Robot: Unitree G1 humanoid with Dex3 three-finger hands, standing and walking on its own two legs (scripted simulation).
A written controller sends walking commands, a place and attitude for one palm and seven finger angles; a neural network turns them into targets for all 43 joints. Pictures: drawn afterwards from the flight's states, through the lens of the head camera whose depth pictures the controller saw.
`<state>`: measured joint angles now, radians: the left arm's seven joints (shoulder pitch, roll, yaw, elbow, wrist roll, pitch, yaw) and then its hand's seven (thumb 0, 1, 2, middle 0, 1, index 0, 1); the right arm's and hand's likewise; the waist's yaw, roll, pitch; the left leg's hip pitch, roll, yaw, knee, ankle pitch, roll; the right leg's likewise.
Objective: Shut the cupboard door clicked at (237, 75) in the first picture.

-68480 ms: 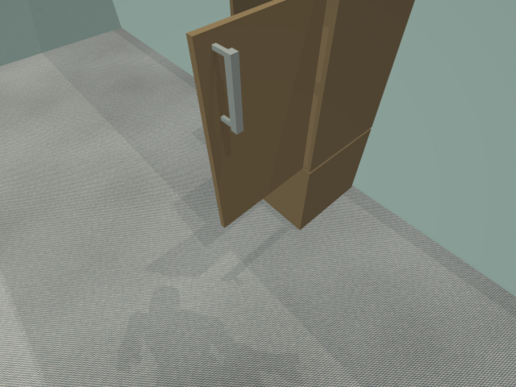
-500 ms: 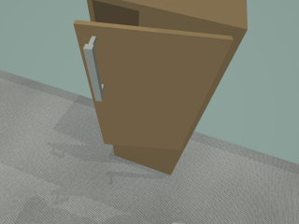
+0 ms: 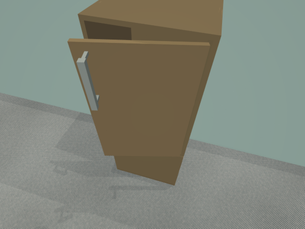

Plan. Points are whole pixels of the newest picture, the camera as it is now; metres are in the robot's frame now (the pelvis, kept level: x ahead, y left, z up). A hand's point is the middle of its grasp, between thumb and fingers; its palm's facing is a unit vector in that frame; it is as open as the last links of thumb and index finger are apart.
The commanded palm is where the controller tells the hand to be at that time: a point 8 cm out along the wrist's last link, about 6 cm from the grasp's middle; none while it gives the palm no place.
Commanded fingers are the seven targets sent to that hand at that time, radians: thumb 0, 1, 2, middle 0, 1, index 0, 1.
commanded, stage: come to a stop and stand still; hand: left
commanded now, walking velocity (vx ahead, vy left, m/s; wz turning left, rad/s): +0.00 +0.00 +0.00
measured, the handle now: (90, 82) +0.48 +0.21 +0.13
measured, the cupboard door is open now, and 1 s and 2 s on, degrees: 16 16 16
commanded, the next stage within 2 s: look again from close up in 0.18 s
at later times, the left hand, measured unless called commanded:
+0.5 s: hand out of the picture +0.00 +0.19 -0.18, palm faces +0.01 -0.98 -0.21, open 7.4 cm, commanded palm none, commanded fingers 0.00 0.90 0.90 -0.20 -0.30 -0.20 -0.30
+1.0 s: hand (73, 217) +0.16 +0.21 -0.06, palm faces +0.26 -0.95 -0.17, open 7.3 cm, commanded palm +0.11 +0.25 -0.06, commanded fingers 0.00 0.90 0.90 -0.33 -0.44 -0.33 -0.44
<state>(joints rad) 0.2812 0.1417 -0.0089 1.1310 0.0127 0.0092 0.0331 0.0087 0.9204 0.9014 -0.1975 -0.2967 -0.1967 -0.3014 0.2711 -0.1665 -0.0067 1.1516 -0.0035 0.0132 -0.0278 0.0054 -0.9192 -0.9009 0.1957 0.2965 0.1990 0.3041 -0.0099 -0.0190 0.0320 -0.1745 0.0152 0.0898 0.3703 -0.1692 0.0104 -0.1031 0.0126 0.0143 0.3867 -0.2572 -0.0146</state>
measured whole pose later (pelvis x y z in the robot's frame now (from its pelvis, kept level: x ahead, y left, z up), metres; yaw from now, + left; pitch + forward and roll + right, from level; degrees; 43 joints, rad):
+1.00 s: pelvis +0.00 +0.01 -0.02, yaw +3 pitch +1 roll +1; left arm 0.46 0.20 0.05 0.16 -0.13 -0.05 0.09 0.02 0.91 0.90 -0.21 -0.31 -0.21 -0.32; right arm 0.31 -0.21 -0.01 0.84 0.04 -0.26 -0.06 0.01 -0.91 -0.90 0.20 0.30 0.20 0.30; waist -0.02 -0.02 -0.01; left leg -0.34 -0.03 0.07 0.60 -0.28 0.03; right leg -0.31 -0.04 -0.03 0.71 -0.37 -0.02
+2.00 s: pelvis -0.01 +0.02 -0.04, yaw +4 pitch +5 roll -2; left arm 0.41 0.27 0.18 -0.25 -0.31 -0.16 -0.24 0.02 0.90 0.90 -1.07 -1.25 -1.07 -1.25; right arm 0.24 -0.24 0.04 0.54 0.04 -0.26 -0.07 0.02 -0.91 -0.90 0.20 0.30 0.20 0.30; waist 0.03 0.04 -0.07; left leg -0.54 0.00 0.02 0.82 -0.37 0.04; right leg -0.43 0.00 -0.06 0.78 -0.43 0.00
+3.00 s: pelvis -0.01 -0.01 -0.02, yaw +4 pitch -2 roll -1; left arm 0.21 0.28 0.22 -0.19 -0.31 0.07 -0.24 0.02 0.90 0.90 -1.30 -1.50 -1.30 -1.50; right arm 0.22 -0.26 0.06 0.62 0.06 -0.24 -0.09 0.02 -0.91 -0.90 0.20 0.30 0.20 0.30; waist 0.05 0.06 -0.03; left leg -0.29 0.02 0.01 0.59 -0.26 0.00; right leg -0.20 0.03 -0.07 0.57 -0.33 -0.04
